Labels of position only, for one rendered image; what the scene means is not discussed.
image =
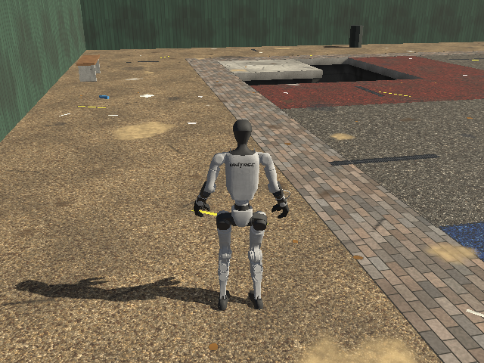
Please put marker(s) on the left robot hand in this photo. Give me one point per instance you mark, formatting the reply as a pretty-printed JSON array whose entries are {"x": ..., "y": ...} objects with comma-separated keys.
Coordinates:
[{"x": 197, "y": 208}]

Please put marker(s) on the right robot hand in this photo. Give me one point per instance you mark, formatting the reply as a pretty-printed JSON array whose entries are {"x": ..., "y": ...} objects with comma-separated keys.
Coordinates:
[{"x": 278, "y": 208}]

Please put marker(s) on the robot left upper arm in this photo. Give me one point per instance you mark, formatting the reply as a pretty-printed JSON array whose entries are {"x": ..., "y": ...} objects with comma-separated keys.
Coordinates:
[{"x": 213, "y": 172}]

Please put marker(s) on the robot left thigh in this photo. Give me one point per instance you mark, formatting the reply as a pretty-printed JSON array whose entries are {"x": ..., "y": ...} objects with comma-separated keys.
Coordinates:
[{"x": 223, "y": 221}]

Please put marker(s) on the left robot forearm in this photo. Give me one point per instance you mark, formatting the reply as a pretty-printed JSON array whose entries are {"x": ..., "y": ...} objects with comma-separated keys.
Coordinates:
[{"x": 202, "y": 197}]

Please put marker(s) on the robot right upper arm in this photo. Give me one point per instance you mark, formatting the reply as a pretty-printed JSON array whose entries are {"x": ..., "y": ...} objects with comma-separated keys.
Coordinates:
[{"x": 266, "y": 160}]

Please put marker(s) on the right robot forearm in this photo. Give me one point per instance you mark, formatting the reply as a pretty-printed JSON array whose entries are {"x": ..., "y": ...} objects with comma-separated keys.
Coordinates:
[{"x": 279, "y": 196}]

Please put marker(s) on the robot head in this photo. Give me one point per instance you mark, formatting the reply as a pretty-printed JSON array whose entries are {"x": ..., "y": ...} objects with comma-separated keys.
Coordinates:
[{"x": 242, "y": 130}]

